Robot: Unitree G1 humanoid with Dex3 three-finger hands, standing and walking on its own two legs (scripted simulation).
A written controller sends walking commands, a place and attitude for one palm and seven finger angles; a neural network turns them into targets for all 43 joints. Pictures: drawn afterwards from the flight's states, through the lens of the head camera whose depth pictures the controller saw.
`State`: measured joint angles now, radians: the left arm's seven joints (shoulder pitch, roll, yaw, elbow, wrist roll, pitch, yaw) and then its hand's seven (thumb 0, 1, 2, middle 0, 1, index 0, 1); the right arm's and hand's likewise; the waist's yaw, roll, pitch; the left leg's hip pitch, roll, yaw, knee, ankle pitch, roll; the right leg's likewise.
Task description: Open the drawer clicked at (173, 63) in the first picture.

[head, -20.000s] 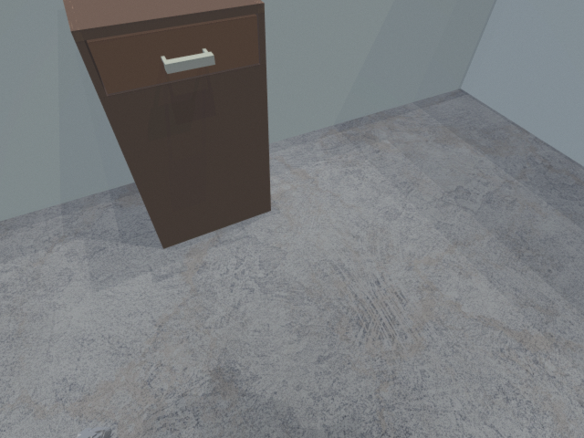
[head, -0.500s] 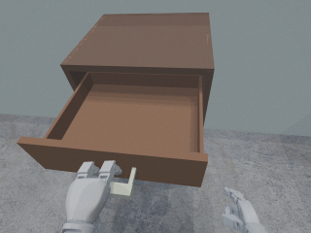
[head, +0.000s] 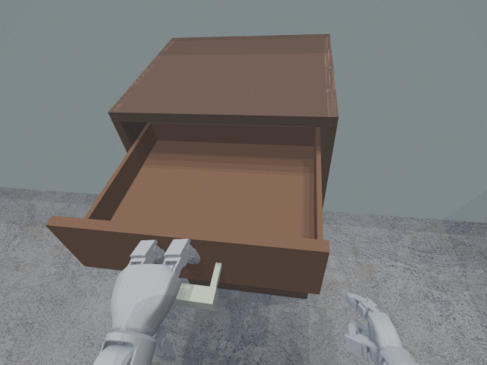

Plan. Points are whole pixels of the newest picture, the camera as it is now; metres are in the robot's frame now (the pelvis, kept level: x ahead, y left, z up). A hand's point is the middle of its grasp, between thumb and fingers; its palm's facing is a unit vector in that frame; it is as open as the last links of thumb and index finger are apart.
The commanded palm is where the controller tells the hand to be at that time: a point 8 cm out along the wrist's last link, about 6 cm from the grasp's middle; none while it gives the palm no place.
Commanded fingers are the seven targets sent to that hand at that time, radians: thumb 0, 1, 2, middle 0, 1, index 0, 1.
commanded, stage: lift the hand off the handle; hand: left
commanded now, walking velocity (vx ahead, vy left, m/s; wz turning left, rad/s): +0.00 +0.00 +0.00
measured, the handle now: (179, 279) +0.24 +0.15 +0.03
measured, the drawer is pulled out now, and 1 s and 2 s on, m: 0.29 0.29 0.29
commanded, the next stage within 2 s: draw the hand back to the body in 0.98 s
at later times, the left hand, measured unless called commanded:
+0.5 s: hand (152, 270) +0.21 +0.16 +0.12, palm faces +0.17 -0.18 -0.97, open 13.6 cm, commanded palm +0.16 +0.15 +0.18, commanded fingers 0.00 -0.50 0.30 -0.30 -1.20 -0.30 -1.20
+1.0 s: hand (142, 235) +0.22 +0.15 +0.19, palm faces +0.26 -0.25 -0.93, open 13.8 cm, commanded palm +0.16 +0.15 +0.24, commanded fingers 0.00 -0.50 0.30 -0.30 -1.20 -0.30 -1.20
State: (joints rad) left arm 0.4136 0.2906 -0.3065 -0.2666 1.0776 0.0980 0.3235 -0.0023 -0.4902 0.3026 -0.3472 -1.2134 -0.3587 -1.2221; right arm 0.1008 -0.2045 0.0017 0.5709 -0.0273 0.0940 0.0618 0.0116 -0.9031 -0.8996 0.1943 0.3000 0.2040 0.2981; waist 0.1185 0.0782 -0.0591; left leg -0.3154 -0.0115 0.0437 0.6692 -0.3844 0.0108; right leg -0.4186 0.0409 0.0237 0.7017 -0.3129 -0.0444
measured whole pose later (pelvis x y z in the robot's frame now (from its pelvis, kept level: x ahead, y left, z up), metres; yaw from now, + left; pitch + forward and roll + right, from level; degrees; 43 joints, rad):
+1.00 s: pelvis +0.00 +0.00 +0.02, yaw +0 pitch -4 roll +0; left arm 0.28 0.40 -0.22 -0.65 0.88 0.27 0.04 0.00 -0.49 0.30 -0.32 -1.20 -0.32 -1.20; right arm 0.02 -0.26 0.05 0.55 0.04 0.23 0.10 0.01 -0.90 -0.90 0.19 0.30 0.20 0.30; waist 0.12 0.14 -0.01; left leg -0.09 0.00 0.04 0.44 -0.29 0.01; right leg -0.18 0.05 0.03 0.47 -0.21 -0.04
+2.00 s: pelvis +0.02 +0.01 +0.02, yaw +3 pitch -4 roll -1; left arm 0.48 0.30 0.21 -0.64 -0.04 -0.15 0.12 -0.01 -0.22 0.42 -0.29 -1.02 -0.30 -1.02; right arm 0.22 -0.19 0.05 0.61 0.00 -0.13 -0.06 0.01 -0.90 -0.90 0.20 0.30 0.21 0.30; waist 0.06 0.04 0.03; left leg -0.09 -0.01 -0.02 0.47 -0.32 0.01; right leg -0.14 0.04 -0.03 0.44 -0.23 -0.04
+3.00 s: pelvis +0.02 +0.01 +0.02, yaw +3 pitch +1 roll +0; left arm 0.55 0.37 0.41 -0.57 -0.06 -0.23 0.12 0.01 0.89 0.90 -0.21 -0.30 -0.21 -0.30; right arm 0.16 -0.23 0.00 0.58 0.04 -0.06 -0.06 0.01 -0.90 -0.90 0.20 0.30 0.21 0.30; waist 0.01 0.06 0.02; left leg -0.19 -0.02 -0.01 0.46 -0.29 0.02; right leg -0.25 0.03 -0.02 0.44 -0.21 -0.03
